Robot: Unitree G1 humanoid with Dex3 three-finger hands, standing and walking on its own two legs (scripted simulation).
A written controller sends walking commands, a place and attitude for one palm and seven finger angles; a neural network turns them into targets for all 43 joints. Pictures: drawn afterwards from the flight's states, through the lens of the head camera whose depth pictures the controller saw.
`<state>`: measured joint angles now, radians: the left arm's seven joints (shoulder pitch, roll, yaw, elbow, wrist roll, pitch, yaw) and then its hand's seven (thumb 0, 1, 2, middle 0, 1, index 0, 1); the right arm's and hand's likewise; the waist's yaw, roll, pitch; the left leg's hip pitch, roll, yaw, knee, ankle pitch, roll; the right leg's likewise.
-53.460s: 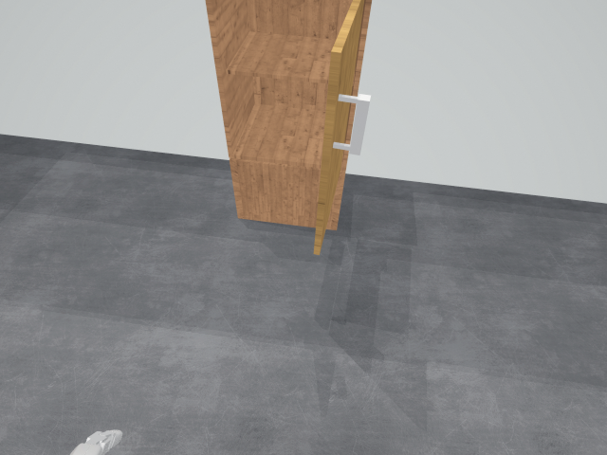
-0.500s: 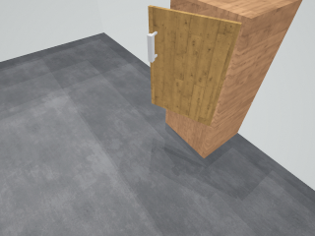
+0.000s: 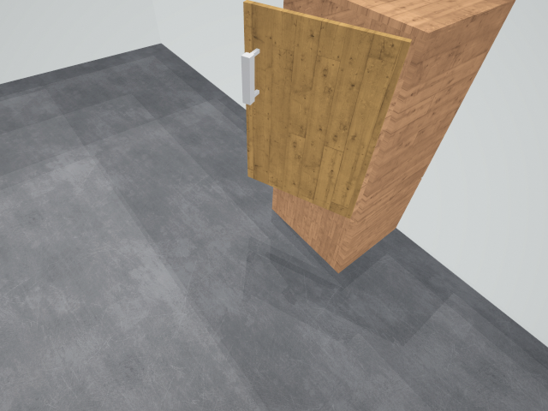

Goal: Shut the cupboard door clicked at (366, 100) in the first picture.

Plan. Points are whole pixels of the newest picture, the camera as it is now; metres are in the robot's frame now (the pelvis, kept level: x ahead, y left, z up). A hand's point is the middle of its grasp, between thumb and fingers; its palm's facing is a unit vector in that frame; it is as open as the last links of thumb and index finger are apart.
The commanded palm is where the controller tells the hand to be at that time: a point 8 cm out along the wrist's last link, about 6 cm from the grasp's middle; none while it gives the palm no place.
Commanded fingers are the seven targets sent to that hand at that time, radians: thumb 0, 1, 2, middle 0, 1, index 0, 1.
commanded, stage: look to check the result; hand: left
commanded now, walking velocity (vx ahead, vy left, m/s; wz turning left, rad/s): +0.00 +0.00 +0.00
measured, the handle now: (252, 76) +0.92 +0.10 +0.02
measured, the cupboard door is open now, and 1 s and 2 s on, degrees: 23 23 23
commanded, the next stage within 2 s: walk to a spot facing it in 0.46 s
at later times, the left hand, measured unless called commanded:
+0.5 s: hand out of the picture +0.02 +0.21 -0.17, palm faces +0.00 -0.97 -0.25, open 7.3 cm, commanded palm none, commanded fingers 0.00 0.90 0.90 -0.20 -0.30 -0.20 -0.30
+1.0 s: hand out of the picture +0.03 +0.23 -0.20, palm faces +0.20 -0.95 -0.23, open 7.3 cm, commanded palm none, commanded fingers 0.00 0.90 0.90 -0.20 -0.30 -0.20 -0.30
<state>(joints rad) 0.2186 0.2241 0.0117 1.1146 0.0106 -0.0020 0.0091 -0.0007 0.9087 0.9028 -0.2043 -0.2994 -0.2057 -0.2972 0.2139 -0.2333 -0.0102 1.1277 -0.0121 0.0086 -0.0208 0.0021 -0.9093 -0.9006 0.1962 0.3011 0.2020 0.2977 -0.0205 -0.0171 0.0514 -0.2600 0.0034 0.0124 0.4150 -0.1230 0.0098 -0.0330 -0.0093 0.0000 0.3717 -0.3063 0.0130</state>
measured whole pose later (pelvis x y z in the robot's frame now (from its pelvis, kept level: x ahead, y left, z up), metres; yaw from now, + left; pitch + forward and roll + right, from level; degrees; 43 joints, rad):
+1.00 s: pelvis +0.02 +0.02 -0.02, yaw +11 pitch -2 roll -1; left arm 0.21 0.23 0.06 1.00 0.01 0.06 0.03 0.00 0.91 0.90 -0.20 -0.30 -0.21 -0.30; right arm 0.24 -0.20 -0.04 1.01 -0.02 0.04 0.00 0.00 -0.91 -0.90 0.20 0.30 0.20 0.30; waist -0.03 -0.04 0.12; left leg -0.37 -0.04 0.05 0.68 -0.28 0.08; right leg -0.29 -0.07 -0.04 1.04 -0.56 0.02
